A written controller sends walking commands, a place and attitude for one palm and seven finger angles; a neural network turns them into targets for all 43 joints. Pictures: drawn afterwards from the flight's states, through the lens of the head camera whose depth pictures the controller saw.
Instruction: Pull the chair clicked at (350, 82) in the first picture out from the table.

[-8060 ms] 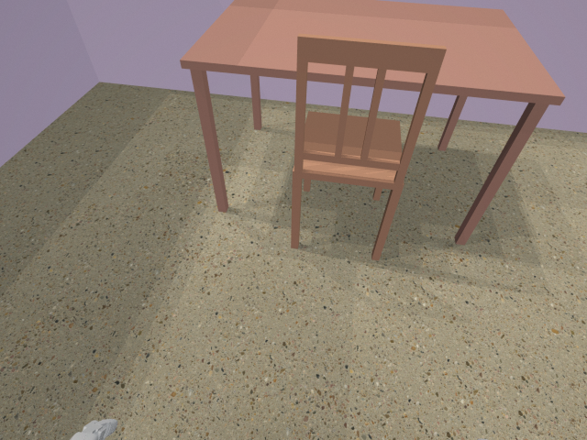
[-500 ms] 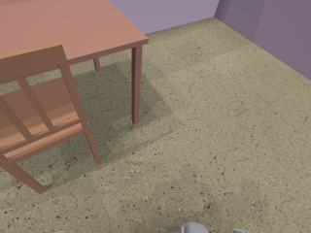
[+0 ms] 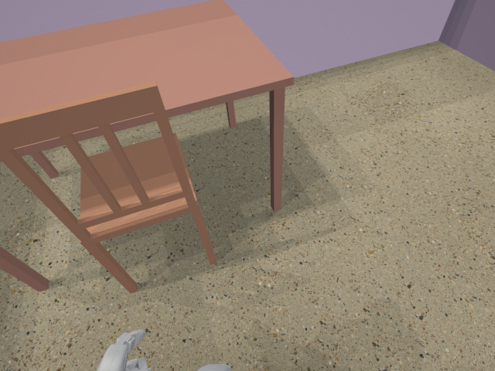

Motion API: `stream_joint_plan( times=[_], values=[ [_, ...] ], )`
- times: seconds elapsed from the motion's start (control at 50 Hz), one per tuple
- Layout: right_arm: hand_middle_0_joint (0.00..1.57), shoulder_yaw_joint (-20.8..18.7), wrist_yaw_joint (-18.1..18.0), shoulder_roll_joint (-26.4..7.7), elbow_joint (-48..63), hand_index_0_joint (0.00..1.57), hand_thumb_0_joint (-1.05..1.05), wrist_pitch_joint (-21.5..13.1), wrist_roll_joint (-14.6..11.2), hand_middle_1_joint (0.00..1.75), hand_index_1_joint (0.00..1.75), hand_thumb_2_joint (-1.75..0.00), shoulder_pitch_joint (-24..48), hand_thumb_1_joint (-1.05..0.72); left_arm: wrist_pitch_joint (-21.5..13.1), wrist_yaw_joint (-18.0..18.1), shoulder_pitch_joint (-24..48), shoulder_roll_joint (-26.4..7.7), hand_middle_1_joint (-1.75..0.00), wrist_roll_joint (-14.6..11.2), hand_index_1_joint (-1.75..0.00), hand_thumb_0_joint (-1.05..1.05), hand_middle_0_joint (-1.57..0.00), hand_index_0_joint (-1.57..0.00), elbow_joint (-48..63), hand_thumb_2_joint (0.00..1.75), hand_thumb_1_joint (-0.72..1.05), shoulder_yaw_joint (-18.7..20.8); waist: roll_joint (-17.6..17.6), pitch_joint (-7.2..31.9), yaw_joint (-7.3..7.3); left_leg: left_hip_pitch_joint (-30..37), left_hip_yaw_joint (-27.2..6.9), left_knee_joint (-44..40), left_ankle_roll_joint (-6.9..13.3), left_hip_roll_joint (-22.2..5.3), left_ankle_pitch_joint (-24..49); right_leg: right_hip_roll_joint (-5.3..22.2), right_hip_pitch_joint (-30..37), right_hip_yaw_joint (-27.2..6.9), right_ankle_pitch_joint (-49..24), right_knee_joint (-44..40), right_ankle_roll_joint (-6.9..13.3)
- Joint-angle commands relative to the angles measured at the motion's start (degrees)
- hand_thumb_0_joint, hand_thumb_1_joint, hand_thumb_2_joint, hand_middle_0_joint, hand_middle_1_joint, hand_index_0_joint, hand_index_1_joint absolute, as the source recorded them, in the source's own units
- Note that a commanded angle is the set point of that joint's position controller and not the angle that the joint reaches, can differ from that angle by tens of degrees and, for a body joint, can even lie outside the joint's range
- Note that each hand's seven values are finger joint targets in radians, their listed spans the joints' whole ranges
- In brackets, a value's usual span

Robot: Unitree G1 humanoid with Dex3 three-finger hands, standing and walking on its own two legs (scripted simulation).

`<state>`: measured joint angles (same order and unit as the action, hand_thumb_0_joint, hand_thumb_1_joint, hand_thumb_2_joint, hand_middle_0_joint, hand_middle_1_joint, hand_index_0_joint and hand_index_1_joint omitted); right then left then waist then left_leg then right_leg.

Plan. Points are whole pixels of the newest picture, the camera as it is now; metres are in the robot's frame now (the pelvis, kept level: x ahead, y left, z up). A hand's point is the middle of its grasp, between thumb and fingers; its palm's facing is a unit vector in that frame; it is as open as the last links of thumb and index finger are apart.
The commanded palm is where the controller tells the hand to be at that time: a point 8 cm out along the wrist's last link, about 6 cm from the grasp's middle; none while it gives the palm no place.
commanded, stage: turn to face it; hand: left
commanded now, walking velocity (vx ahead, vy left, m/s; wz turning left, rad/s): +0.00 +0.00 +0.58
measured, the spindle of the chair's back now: (94, 176) +0.60 +0.42 -0.09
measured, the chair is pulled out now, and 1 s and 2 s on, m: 0.00 0.00 0.00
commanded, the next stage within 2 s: take the last steps up to it in 0.46 s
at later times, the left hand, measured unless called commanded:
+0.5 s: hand out of the picture -0.08 +0.27 -0.18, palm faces +0.33 -0.91 -0.26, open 7.4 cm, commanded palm none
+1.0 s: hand out of the picture +0.00 +0.20 -0.15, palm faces +0.38 -0.90 -0.22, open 7.4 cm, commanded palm none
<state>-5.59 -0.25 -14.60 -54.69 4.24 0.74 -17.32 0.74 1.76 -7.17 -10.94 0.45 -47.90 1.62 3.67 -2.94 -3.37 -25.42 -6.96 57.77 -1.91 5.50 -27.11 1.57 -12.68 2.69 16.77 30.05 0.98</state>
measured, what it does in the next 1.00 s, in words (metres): steps on the spot, turning left: left foot, then right foot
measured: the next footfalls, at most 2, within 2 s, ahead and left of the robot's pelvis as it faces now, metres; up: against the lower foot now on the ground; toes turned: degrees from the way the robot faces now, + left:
left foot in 0.36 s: -0.01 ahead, +0.16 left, +0.00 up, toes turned +16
right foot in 0.86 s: +0.07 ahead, -0.05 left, +0.00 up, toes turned +14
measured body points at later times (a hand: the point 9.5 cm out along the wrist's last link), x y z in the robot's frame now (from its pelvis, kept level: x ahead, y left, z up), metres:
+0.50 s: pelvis -0.02 +0.05 +0.00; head +0.00 +0.09 +0.44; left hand -0.10 +0.32 -0.16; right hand +0.17 -0.15 -0.12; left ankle -0.05 +0.14 -0.74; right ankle -0.02 -0.10 -0.67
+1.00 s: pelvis +0.04 +0.03 +0.01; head +0.04 +0.00 +0.46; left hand -0.02 +0.25 -0.13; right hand +0.08 -0.21 -0.16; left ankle -0.02 +0.15 -0.67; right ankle +0.03 -0.06 -0.74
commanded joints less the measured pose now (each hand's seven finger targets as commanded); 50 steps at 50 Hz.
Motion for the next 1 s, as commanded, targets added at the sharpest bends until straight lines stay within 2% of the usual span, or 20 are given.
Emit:
stream_joint_plan(
  times=[0.0,0.12,0.22,0.26,0.3,0.32,0.34,0.36,0.38,0.4,0.48,0.54,0.64,0.72,0.8,0.82,0.86,0.88,0.92,0.98],
  values=[
    [0.2,-1.2,1.4,-4.7,4.4,0.2,0.0,-0.6,0.6,0.3,0.3,-0.9,0.5,-0.9,-1.3,0.3,0.5,-9.3,-0.3,0.1,-0.3,0.0,-0.2,-0.2,3.8,0.9,0.9,2.6,-14.7,-0.9,1.11,-7.1,2.9,16.1,-1.9,-5.5,6.0,15.3,-0.1,-6.1,-15.2,-13.4,4.7],
    [0.2,-0.4,1.8,-4.1,5.6,0.2,0.0,-0.2,0.5,0.3,0.3,-0.9,6.6,-0.9,-1.1,0.4,-6.0,-11.1,-0.3,0.9,-0.3,0.0,-0.2,-0.2,1.4,0.9,0.9,3.3,-14.6,-1.7,3.85,-6.4,6.0,6.8,-2.6,-7.0,5.1,16.9,2.4,-3.0,-12.0,-13.8,5.6],
    [0.2,1.1,1.7,-2.3,7.1,0.2,0.0,-1.4,-0.1,0.3,0.3,-0.9,11.5,-0.9,-0.9,0.1,-10.6,-13.0,-0.3,1.5,-0.3,0.0,-0.2,-0.2,-0.7,0.9,0.9,4.0,-17.0,2.1,6.47,0.3,10.3,-10.4,-1.7,-5.8,0.5,18.0,7.4,-0.6,-28.6,-7.9,6.8],
    [0.2,1.5,1.3,-2.2,6.7,0.2,0.0,-2.0,-0.3,0.3,0.3,-0.9,9.7,-0.9,-0.7,0.2,-10.7,-13.7,-0.3,1.5,-0.3,0.0,-0.2,-0.2,-1.4,0.9,0.9,4.3,-17.5,4.2,5.86,4.8,11.2,-16.5,-0.8,-5.0,1.4,18.4,7.9,0.1,-32.5,-5.1,6.3],
    [0.2,1.3,1.1,-3.5,5.5,0.2,0.0,-2.6,-0.2,0.3,0.3,-0.9,5.5,-0.9,-0.4,0.0,-9.4,-13.7,-0.3,0.9,-0.3,0.0,-0.2,-0.2,-1.8,0.9,0.9,4.4,-15.8,6.5,3.22,13.2,11.3,-28.9,-0.1,-4.8,11.4,16.7,5.6,3.3,-28.6,0.7,2.7],
    [0.2,0.7,1.1,-6.4,4.8,0.2,0.0,-3.2,0.0,0.3,0.3,-0.9,2.5,-0.9,0.0,-0.2,-9.6,-12.1,-0.3,0.4,-0.3,0.0,-0.2,-0.2,-1.6,0.9,0.9,4.1,-7.9,8.7,1.5,22.8,7.8,-35.5,1.0,-8.2,20.0,14.8,-1.2,5.3,-20.3,8.9,0.0],
    [0.2,-0.7,0.7,-13.0,5.0,0.2,0.0,-3.8,0.4,0.3,0.3,-0.9,0.1,-0.9,0.4,-0.5,-10.2,-7.9,-0.3,-0.2,-0.3,0.0,-0.2,-0.2,0.1,0.9,0.9,3.1,11.6,10.3,-0.01,31.3,-12.7,-37.6,7.2,-24.2,41.1,6.5,-17.5,7.7,9.4,21.5,-4.8],
    [0.2,-1.1,0.1,-15.6,4.2,0.2,0.0,-3.3,0.2,0.3,0.3,-0.9,-2.4,-0.9,0.8,-0.1,-6.9,-7.0,-0.3,0.2,-0.3,0.0,-0.2,-0.2,1.3,0.9,0.9,2.2,12.2,9.9,-1.18,26.8,-16.3,-37.2,13.0,-29.3,54.6,4.7,-18.9,1.5,21.9,28.4,-4.8],
    [0.2,-0.5,0.0,-14.0,4.5,0.2,0.0,-3.1,0.6,0.3,0.3,-0.9,-0.5,-0.9,1.1,-0.1,-7.2,-8.0,-0.3,0.4,-0.3,0.0,-0.2,-0.2,1.0,0.9,0.9,2.5,6.5,8.5,0.09,23.6,-11.1,-36.6,15.0,-29.1,48.5,6.3,-18.0,-0.4,19.3,32.7,-3.8],
    [0.2,0.1,-0.7,-11.2,4.4,0.2,0.0,-3.5,0.6,0.3,0.3,-0.9,1.9,-0.9,1.1,-0.2,-6.0,-7.2,-0.3,0.6,-0.3,0.0,-0.2,-0.2,-0.4,0.9,0.9,2.5,8.1,6.4,0.5,21.9,-9.6,-37.4,13.5,-24.2,48.6,5.7,-19.1,-1.4,15.2,33.9,-4.1],
    [0.2,1.8,-1.2,-7.4,5.4,0.2,0.0,-3.7,0.1,0.3,0.3,-0.9,7.8,-0.9,1.3,-0.9,-9.2,-8.3,-0.3,0.4,-0.3,0.0,-0.2,-0.2,-4.1,0.9,0.9,2.8,6.3,3.4,3.42,18.4,-2.6,-38.6,10.9,-17.9,43.2,4.3,-17.4,-1.8,5.7,36.2,-4.7],
    [0.2,2.0,-1.3,-7.0,4.7,0.2,0.0,-3.9,0.0,0.3,0.3,-0.9,6.0,-0.9,1.3,-0.7,-9.6,-7.9,-0.3,0.3,-0.3,0.0,-0.2,-0.2,-4.8,0.9,0.9,2.5,3.5,4.7,3.44,20.0,-3.4,-39.7,11.3,-17.8,40.9,3.7,-16.5,-1.9,4.5,33.5,-5.1],
    [0.2,1.9,-1.2,-5.8,2.7,0.2,0.0,-4.6,0.6,0.3,0.3,-0.9,1.5,-0.9,0.6,-1.4,-6.7,-5.8,-0.3,0.9,-0.3,0.0,-0.2,-0.2,-4.1,0.9,0.9,1.9,3.3,0.9,1.68,17.8,-10.5,-46.0,13.7,-18.9,9.2,3.1,-16.8,-1.6,6.5,24.4,-4.1],
    [0.2,1.3,-1.2,-5.1,1.0,0.2,0.0,-5.1,1.0,0.3,0.3,-0.9,-0.9,-0.9,-0.7,-2.1,-4.2,-4.7,-0.3,1.1,-0.3,0.0,-0.2,-0.2,-3.4,0.9,0.9,1.4,3.7,-1.3,0.58,15.3,-13.0,-47.2,14.1,-18.9,-0.4,2.2,-12.3,-0.5,8.5,13.0,-2.8],
    [0.2,1.7,-1.1,-4.5,0.0,0.2,0.0,-5.2,0.8,0.3,0.3,-0.9,0.7,-0.9,-1.5,-2.3,-12.0,-3.3,-0.3,1.0,-0.3,0.0,-0.2,-0.2,-6.8,0.9,0.9,1.6,1.6,-0.5,4.57,5.9,-9.5,-42.3,11.0,-15.4,-5.8,-0.7,4.4,1.5,1.6,-1.5,-2.0],
    [0.2,1.9,-0.9,-2.9,-0.4,0.2,0.0,-5.3,0.4,0.3,0.3,-0.9,0.8,-0.9,-2.1,-2.1,-15.2,-4.9,-0.3,1.1,-0.3,0.0,-0.2,-0.2,-8.0,0.9,0.9,2.1,-3.7,0.2,6.18,0.6,-6.5,-35.9,8.8,-12.2,-5.4,0.8,12.2,-1.0,1.3,-7.6,-1.5],
    [0.2,2.9,-0.5,1.2,2.5,0.2,0.0,-6.0,0.1,0.3,0.3,-0.9,3.7,-0.9,-2.8,-1.0,-23.1,-12.0,-0.3,1.4,-0.3,0.0,-0.2,-0.2,-9.6,0.9,0.9,3.8,-22.8,-2.0,10.16,-16.9,7.2,-8.7,4.0,-2.7,-7.1,21.7,18.5,-31.4,21.3,-22.7,7.3],
    [0.2,1.8,-0.1,-2.2,3.0,0.2,0.0,-5.9,0.8,0.3,0.3,-0.9,6.2,-0.9,-2.8,-0.7,-23.3,-11.0,-0.3,0.8,-0.3,0.0,-0.2,-0.2,-9.6,0.9,0.9,3.4,-12.5,-4.8,9.46,-17.6,4.6,-1.3,4.1,-5.8,-4.4,23.3,11.8,-32.2,26.6,-25.7,10.2],
    [0.2,1.2,0.5,-1.9,0.4,0.2,0.0,-5.3,0.9,0.3,0.3,-0.9,3.4,-0.9,-3.5,-0.6,-17.5,-7.4,-0.3,0.4,-0.3,0.0,-0.2,-0.2,-9.3,0.9,0.9,2.8,-12.6,-7.9,5.61,-15.8,4.3,4.7,4.2,-8.1,4.6,19.2,5.5,-26.4,23.8,-26.6,8.2],
    [0.2,1.4,1.0,0.9,-2.8,0.2,0.0,-4.9,1.0,0.3,0.3,-0.9,-1.0,-0.9,-4.8,-0.7,-15.9,-2.8,-0.3,0.2,-0.3,0.0,-0.2,-0.2,-9.4,0.9,0.9,1.4,-7.8,-6.8,2.76,-12.1,6.1,6.9,2.5,-9.3,14.2,12.8,4.3,-10.4,1.7,-23.8,6.2]
  ],
)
